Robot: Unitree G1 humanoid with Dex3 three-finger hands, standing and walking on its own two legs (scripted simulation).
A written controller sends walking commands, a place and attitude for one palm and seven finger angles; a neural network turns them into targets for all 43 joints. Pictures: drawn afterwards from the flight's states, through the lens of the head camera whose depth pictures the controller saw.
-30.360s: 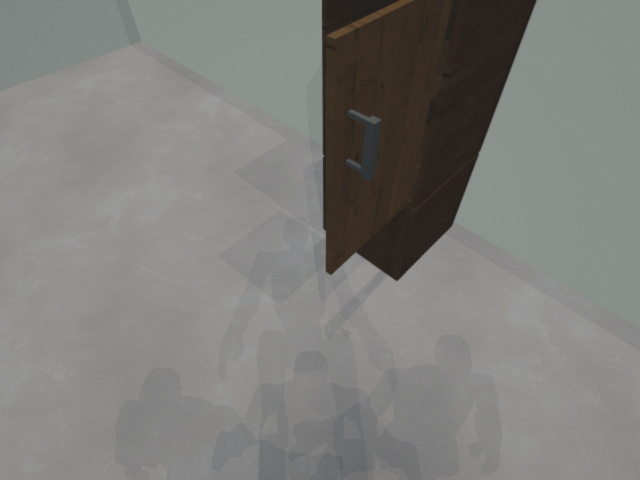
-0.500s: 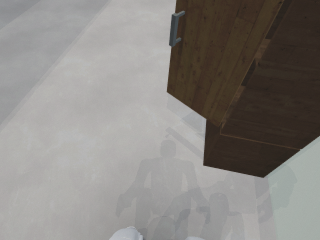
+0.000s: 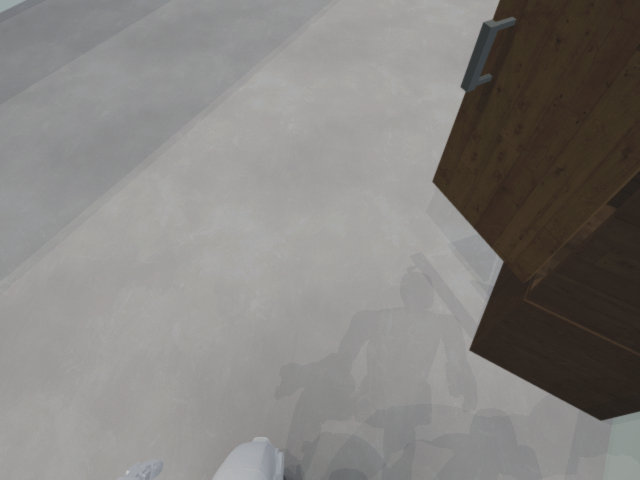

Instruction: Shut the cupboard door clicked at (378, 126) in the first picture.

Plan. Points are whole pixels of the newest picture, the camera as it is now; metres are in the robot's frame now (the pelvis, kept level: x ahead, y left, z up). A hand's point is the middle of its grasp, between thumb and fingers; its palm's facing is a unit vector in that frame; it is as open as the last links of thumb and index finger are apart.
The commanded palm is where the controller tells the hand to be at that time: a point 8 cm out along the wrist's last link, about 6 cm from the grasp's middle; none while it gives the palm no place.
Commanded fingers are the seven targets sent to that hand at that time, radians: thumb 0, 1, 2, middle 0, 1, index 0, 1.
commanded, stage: walk to a spot facing it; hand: left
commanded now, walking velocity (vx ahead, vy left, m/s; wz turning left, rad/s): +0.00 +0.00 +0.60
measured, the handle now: (487, 55) +0.79 -0.29 +0.06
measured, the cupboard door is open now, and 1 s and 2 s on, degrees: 59 59 59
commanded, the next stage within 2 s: turn to face it in 1.92 s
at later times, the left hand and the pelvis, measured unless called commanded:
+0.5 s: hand out of the picture +0.03 +0.19 -0.15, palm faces +0.33 -0.90 -0.28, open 7.4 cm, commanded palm none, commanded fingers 0.00 0.90 0.90 -0.20 -0.30 -0.20 -0.30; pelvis +0.03 -0.03 +0.00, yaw +20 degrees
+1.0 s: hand out of the picture +0.06 +0.23 -0.15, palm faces +0.58 -0.77 -0.27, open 7.4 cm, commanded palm none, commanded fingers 0.00 0.90 0.90 -0.20 -0.30 -0.20 -0.30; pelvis +0.09 -0.01 -0.01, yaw +37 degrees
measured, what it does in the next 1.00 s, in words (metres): steps on the spot, turning left: left foot, then right foot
